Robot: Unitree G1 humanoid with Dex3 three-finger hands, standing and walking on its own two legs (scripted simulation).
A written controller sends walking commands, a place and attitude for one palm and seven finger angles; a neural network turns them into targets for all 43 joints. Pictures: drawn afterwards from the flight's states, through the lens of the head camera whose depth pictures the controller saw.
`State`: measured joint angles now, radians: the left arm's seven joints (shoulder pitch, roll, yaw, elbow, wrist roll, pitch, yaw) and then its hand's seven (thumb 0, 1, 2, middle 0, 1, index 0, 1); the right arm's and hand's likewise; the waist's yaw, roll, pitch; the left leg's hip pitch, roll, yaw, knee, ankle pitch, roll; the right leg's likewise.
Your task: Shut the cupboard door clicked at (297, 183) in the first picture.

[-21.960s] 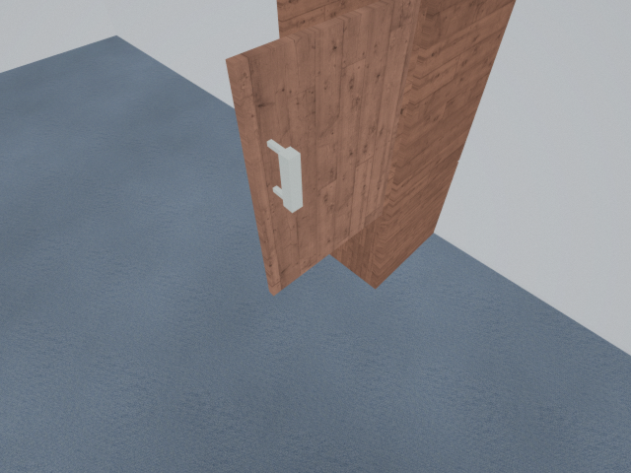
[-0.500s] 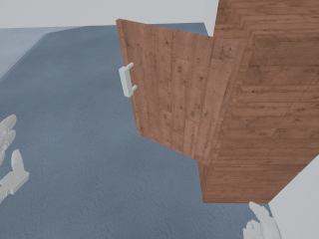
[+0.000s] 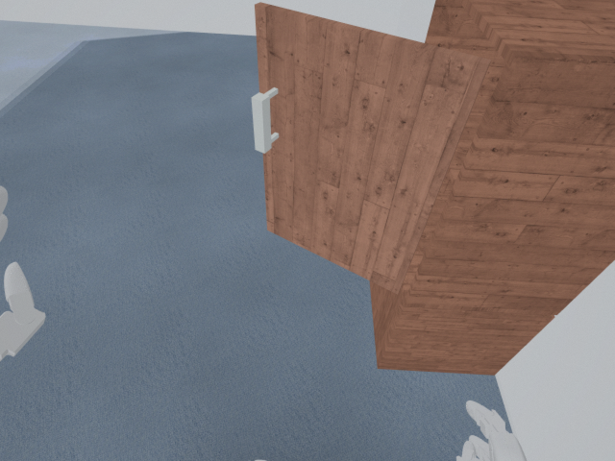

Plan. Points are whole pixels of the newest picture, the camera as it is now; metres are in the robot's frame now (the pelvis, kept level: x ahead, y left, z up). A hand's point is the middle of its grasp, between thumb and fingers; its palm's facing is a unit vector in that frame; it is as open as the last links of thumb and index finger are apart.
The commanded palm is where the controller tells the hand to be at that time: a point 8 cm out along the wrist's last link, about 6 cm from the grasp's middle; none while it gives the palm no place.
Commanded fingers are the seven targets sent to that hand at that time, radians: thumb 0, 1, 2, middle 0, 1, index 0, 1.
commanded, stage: step back with the hand held close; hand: left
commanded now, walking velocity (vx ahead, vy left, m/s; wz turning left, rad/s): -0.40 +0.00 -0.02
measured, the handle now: (268, 119) +0.74 +0.14 +0.06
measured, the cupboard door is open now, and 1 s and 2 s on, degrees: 61 61 61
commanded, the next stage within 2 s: stop stepping back and stand still in 0.62 s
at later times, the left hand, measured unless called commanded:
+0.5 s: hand out of the picture +0.11 +0.27 +0.19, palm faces +0.52 -0.75 -0.41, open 7.4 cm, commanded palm +0.04 +0.31 +0.19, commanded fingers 0.00 0.90 0.90 -0.20 -0.30 -0.20 -0.30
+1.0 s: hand out of the picture +0.07 +0.29 +0.19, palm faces +0.40 -0.82 -0.41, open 7.4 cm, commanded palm +0.01 +0.33 +0.19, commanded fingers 0.00 0.90 0.90 -0.20 -0.30 -0.20 -0.30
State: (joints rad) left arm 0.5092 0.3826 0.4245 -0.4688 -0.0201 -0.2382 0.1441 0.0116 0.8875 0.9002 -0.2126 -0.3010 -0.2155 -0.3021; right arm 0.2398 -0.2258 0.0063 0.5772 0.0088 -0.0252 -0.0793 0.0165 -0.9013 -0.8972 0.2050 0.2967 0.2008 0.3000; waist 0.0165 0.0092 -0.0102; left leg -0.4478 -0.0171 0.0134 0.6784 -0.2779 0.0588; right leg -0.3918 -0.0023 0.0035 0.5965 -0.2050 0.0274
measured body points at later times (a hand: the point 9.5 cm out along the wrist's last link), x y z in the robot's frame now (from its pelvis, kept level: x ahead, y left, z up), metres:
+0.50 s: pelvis -0.07 +0.00 -0.01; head -0.06 +0.03 +0.44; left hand +0.08 +0.31 +0.21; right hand +0.12 -0.23 -0.08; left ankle +0.01 +0.11 -0.72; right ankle +0.05 -0.14 -0.72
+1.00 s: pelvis -0.15 +0.04 +0.01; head -0.17 +0.07 +0.46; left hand +0.04 +0.34 +0.22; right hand -0.03 -0.23 -0.06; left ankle +0.00 +0.10 -0.71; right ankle -0.16 -0.13 -0.71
